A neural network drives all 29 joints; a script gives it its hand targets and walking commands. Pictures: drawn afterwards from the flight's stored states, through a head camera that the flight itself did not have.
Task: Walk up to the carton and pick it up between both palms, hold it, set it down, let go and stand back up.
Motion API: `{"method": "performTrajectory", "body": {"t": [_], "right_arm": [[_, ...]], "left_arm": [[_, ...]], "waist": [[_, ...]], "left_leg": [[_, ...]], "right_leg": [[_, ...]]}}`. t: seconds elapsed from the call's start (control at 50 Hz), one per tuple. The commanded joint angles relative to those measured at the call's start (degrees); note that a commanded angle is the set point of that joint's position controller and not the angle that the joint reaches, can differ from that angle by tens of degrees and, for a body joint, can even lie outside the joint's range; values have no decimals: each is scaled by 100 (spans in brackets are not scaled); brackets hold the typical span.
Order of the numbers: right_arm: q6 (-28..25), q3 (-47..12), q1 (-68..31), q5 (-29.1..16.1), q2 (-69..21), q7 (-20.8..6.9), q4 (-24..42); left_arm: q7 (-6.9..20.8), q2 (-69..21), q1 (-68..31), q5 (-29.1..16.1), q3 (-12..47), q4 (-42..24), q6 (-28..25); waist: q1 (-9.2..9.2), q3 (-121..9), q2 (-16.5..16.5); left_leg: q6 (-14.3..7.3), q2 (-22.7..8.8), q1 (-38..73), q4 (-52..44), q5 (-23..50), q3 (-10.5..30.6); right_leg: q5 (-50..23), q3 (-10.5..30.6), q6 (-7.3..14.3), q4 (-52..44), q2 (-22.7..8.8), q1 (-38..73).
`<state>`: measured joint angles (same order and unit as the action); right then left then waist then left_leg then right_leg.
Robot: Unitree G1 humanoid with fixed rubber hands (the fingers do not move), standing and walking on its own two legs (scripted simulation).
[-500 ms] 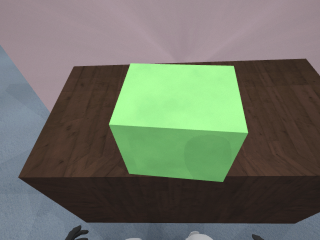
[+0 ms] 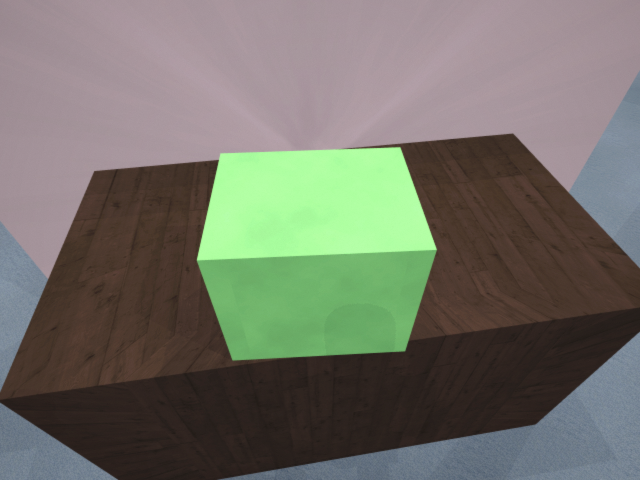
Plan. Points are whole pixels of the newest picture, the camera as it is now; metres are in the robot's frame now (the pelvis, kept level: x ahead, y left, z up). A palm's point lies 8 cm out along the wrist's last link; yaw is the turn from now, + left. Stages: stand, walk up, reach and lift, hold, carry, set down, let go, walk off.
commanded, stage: walk up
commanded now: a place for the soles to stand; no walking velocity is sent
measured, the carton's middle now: (315, 255) +0.47 +0.03 +0.00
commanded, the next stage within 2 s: reach and lift in 2.00 s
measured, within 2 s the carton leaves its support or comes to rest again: neither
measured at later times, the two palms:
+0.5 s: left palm out of the picture +0.09 +0.26 -0.13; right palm out of the picture +0.01 -0.25 -0.14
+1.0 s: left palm out of the picture +0.13 +0.23 -0.13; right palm out of the picture +0.02 -0.26 -0.13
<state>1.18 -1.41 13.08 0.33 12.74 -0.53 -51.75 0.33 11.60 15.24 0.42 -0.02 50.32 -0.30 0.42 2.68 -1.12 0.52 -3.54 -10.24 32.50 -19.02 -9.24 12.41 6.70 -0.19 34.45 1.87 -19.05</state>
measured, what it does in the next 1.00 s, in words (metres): stands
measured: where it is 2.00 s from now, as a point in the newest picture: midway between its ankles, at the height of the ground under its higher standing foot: outside the picture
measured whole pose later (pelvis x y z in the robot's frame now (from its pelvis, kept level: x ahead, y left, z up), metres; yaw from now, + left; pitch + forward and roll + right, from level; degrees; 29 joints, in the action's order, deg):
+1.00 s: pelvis +0.02 -0.01 +0.00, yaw -10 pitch -2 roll +1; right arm 1.2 -1.3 14.2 0.0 13.8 0.2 -54.2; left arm -0.9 14.3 11.4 0.5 0.0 53.3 1.4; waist -0.3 3.8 -1.6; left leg 0.3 -2.0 -7.9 32.2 -21.9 -7.1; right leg 11.8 11.1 0.7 34.4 6.4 -19.4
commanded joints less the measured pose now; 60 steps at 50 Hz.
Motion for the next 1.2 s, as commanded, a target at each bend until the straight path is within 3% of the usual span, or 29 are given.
{"method": "performTrajectory", "body": {"t": [0.0, 0.06, 0.1, 0.12, 0.16, 0.24, 0.3, 0.34, 0.38, 0.42, 0.5, 0.56, 0.58, 0.6, 0.62, 0.64, 0.66, 0.7, 0.72, 0.76, 0.8, 0.82, 0.84, 0.88, 0.9, 0.94, 1.04, 1.12, 1.18], "right_arm": [[-114, 142, 20, -19, 717, 29, 157], [-141, 152, 345, 22, 709, 42, 18], [-145, 129, 417, 68, 720, 48, -67], [-142, 121, 449, 45, 697, 60, -86], [-142, 106, 546, 29, 712, 75, -153], [-149, 161, 455, 43, 802, 102, -273], [-123, 148, 643, 19, 855, 111, -377], [-103, 143, 557, 21, 902, 128, -344], [-69, 246, 319, 27, 1077, 143, -223], [-35, 259, 438, 60, 1162, 157, -182], [92, 355, 220, 84, 1197, 126, -75], [151, 342, 73, 120, 1181, 89, 43], [183, 376, -15, 81, 1214, 72, 101], [221, 308, -27, 97, 1114, 75, 84], [236, 286, 27, 95, 1049, 71, 138], [250, 261, 74, 59, 897, 70, 207], [252, 257, 123, 29, 888, 82, 280], [235, 256, 94, 48, 851, 89, 337], [183, 209, 304, 33, 751, 102, 294], [1, 184, 867, -80, 718, 155, 112], [-140, 307, 624, -20, 1281, 229, 92], [-141, 345, 234, 60, 1446, 245, 123], [-143, 327, -60, 52, 1363, 219, 186], [-119, 242, -413, 22, 1173, 142, 221], [-106, 219, -246, -53, 1065, 102, 187], [-92, 184, 25, -70, 964, 65, 40], [-73, 216, 427, -98, 846, 67, -152], [-118, 183, 450, -57, 854, 98, -273], [-108, 226, 506, -42, 891, 128, -361]], "left_arm": [[-57, 857, 185, -31, -137, -114, -128], [-75, 820, 145, -63, -103, -25, -132], [-100, 825, 149, -41, -99, 49, -126], [-105, 897, 166, -64, -77, 87, -122], [-116, 872, 64, -54, -56, 125, -117], [-140, 828, 156, -35, -28, 261, -104], [-161, 863, 145, -1, -14, 294, -97], [-176, 922, 151, -21, -22, 295, -98], [-222, 1117, -101, -34, -76, 249, -77], [-239, 1043, -12, -6, -86, 213, -66], [-229, 1000, -14, 10, -82, 61, -8], [-231, 1149, -88, 33, -170, -27, 23], [-226, 1197, -19, -17, -160, -110, 19], [-218, 1274, 40, -31, -221, -139, 27], [-221, 1382, 24, -62, -258, -169, 32], [-229, 1519, 21, -113, -310, -243, 51], [-251, 1582, -60, -153, -330, -252, 89], [-274, 1529, 37, -64, -313, -210, 123], [-291, 1461, -80, -44, -337, -230, 140], [-300, 1239, -671, 24, -235, -352, 207], [-211, 834, -723, 12, -134, -375, 198], [-193, 769, -483, 33, -123, -313, 209], [-196, 726, -322, 45, -122, -240, 199], [-166, 802, -245, 42, -117, -100, 134], [-136, 860, -351, 31, -135, -50, 92], [-112, 940, -291, -22, -130, 89, 51], [-166, 985, -350, -31, -87, 342, 24], [-198, 1029, -359, -43, -9, 520, -60], [-222, 1014, -490, -56, -13, 590, -40]], "waist": [[67, 336, -110], [-30, 176, -488], [-34, 122, -385], [-29, 159, -643], [-83, 123, -613], [2, 103, -153], [-56, -93, -295], [-26, -107, -53], [-38, 205, 134], [-67, -69, 108], [-62, 1, 472], [-66, -109, 391], [-40, -56, 387], [7, 6, 24], [-27, -128, -410], [-47, -76, -640], [-58, 35, -847], [-19, 49, -894], [-75, -271, -1101], [-488, -769, -1012], [-328, -793, -104], [-83, -449, -54], [63, -315, 289], [136, -3, 479], [23, 174, 515], [27, 131, 453], [-66, 70, 287], [-55, -44, -74], [-136, -305, -253]], "left_leg": [[-395, -389, -343, -1172, -1255, 646], [-343, -306, -119, -1072, -929, 573], [-359, -294, 18, -1030, -769, 525], [-342, -256, 47, -998, -638, 505], [-343, -281, 95, -1066, -580, 497], [-406, -413, 115, -1201, -472, 450], [-383, -441, 133, -1168, -425, 397], [-401, -460, 123, -1203, -434, 354], [-504, -642, 199, -1006, 614, 320], [-659, -893, 372, -785, 1264, 212], [-761, -936, 166, -659, 831, 115], [-711, -962, 53, -502, 454, 109], [-601, -768, -15, -344, 271, -11], [-538, -584, 5, -79, -15, -77], [-426, -362, 36, 302, -341, -99], [-282, 18, 3, 626, -701, -64], [-229, 267, -70, 920, -1170, 129], [-213, 388, -578, 991, -2034, 563], [-282, 302, -502, 877, -1948, 640], [-378, 65, 301, -508, -224, 904], [-637, -906, 633, -1366, 515, 1643], [-873, -1358, 313, -1509, 579, 2035], [-1097, -1601, -25, -1465, 690, 1892], [-749, -1052, -457, -1319, 564, 1247], [-548, -746, -617, -1297, 388, 1068], [-443, -476, -502, -1263, 18, 920], [-450, -341, -21, -1250, -246, 882], [-360, -274, 291, -1052, 340, 722], [-399, -229, 431, -1050, 52, 683]], "right_leg": [[904, 846, 301, -1023, -435, -351], [865, 1022, 328, -1214, -464, -349], [880, 1122, 356, -1259, -494, -369], [917, 1133, 349, -1321, -496, -492], [619, 1131, 345, -1210, -460, -453], [-58, 868, 296, -854, -301, -284], [-102, 816, 278, -659, -248, -156], [-392, 784, 317, -543, -277, -215], [-1417, 474, 276, -68, -190, -544], [-1663, 291, 241, 329, -159, -494], [-1574, 283, 305, 504, -138, -430], [-1465, 288, 295, 533, -105, -295], [-1579, 453, 359, 421, -117, -390], [-1493, 692, 411, 181, -197, -409], [-1321, 1129, 524, -176, -342, -349], [-852, 1962, 731, -829, -600, -618], [-396, 2641, 961, -1324, -850, -731], [-399, 3176, 1073, -1578, -945, -265], [-53, 2923, 1005, -1583, -909, -73], [-700, 2108, 733, -869, -584, 2], [-876, 800, 226, 179, 167, -294], [-217, 438, 89, 381, 316, -333], [399, 342, 104, 404, 156, -155], [-273, 539, 239, -201, 17, 328], [-760, 694, 247, -326, -59, 456], [-951, 919, 351, -433, -225, 457], [-331, 1067, 326, -813, -276, 175], [-1302, 1064, 338, -942, -368, 220], [-1235, 1233, 363, -987, -396, 324]]}}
